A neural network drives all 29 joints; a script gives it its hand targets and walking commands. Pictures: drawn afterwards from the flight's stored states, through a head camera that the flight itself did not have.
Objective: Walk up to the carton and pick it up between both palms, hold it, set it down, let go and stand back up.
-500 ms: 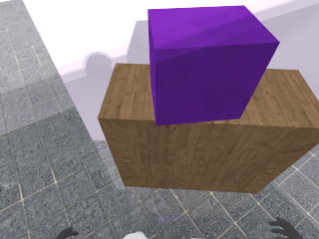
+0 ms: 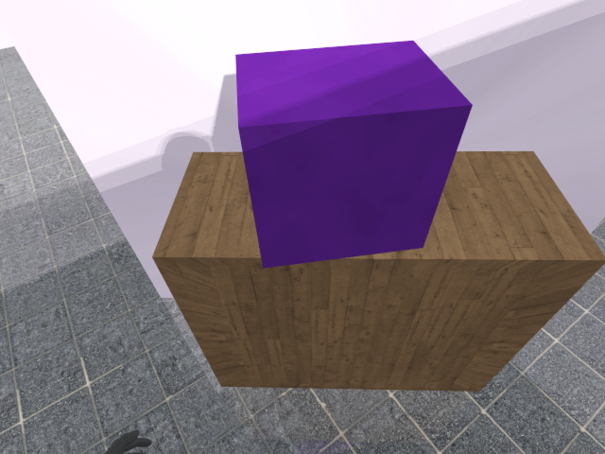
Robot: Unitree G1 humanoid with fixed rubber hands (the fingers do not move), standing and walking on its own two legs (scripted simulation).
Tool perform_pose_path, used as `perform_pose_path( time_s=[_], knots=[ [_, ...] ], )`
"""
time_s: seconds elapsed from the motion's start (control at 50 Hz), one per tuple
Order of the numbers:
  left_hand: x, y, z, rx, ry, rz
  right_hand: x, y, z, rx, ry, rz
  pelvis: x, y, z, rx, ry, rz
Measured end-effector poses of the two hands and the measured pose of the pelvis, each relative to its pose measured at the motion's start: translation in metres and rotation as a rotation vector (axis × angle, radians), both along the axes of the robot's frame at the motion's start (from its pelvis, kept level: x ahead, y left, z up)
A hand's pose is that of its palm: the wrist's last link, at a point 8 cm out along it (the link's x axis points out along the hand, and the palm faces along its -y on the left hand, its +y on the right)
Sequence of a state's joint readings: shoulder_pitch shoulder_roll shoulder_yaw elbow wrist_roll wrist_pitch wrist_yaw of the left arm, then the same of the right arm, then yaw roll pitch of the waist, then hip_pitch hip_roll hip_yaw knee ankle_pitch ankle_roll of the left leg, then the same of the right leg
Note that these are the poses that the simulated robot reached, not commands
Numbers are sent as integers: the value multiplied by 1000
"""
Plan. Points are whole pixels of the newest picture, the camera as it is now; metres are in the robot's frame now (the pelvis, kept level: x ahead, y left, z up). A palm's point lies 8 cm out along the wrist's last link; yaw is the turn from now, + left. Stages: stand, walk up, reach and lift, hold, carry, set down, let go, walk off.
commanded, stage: walk up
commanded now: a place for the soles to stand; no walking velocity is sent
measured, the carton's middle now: (335, 157) +0.58 -0.02 +0.09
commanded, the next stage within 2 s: none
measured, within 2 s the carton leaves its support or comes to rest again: neither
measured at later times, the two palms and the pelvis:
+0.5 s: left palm out of the picture +0.14 +0.28 -0.11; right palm (551, 412) +0.21 -0.31 -0.06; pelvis +0.10 +0.00 +0.00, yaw +0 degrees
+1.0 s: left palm (141, 401) +0.22 +0.27 -0.10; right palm (546, 389) +0.24 -0.32 -0.08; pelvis +0.16 -0.01 +0.00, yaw +0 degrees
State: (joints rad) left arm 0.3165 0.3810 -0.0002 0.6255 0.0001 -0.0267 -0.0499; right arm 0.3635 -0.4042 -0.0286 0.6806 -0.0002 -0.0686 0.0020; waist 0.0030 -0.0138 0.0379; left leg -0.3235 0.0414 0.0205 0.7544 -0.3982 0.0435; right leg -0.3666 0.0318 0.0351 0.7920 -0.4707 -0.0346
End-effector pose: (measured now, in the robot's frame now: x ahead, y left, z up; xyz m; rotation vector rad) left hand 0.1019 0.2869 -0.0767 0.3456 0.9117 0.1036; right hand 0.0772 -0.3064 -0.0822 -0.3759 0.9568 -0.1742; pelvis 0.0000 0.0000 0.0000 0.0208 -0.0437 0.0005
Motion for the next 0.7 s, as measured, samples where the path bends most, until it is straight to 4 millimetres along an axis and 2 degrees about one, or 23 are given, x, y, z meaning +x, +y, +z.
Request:
perform_pose_path(
  time_s=[0.06,0.14,0.24,0.32,0.46,0.52,0.6,0.64,0.7],
  knots=[
    [-4,-12,-3,6,9,23,13,-13,-7,6,17,11,10,-15,-4,-3,-1,19],
    [-15,-20,1,9,77,46,38,-22,0,10,14,23,26,-25,4,-4,21,26],
    [-22,-23,1,12,158,64,62,-25,4,7,25,25,46,-28,9,-8,48,25],
    [-15,-20,-5,5,192,68,84,-22,7,-3,20,27,62,-24,8,-19,62,22],
    [17,-7,-27,-43,205,56,126,-6,16,-51,-12,35,93,-5,0,-54,69,13],
    [43,-1,-30,-53,169,39,128,-1,20,-65,-26,20,103,2,-1,-53,20,2],
    [79,0,-22,-62,92,27,128,-1,31,-74,-37,3,117,5,6,-60,-27,-4],
    [91,-1,-18,-62,67,24,131,-2,34,-74,-43,0,123,4,9,-60,-41,-4],
    [99,-4,-15,-57,64,24,138,-6,34,-69,-45,0,129,0,10,-54,-42,-5]
  ],
)
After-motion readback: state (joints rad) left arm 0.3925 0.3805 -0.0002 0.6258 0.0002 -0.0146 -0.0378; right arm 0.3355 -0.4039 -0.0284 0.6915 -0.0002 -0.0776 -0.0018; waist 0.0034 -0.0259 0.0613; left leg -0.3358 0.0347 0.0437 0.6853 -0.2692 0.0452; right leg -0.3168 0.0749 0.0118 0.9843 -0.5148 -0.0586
